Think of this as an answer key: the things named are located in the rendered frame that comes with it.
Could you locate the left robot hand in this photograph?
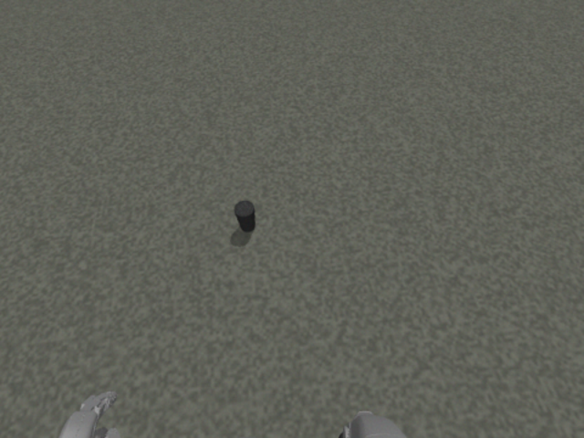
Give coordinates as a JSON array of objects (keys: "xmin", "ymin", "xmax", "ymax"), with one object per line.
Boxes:
[{"xmin": 58, "ymin": 391, "xmax": 120, "ymax": 438}]

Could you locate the cup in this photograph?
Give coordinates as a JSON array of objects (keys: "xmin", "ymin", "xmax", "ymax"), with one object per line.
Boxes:
[{"xmin": 235, "ymin": 201, "xmax": 256, "ymax": 233}]

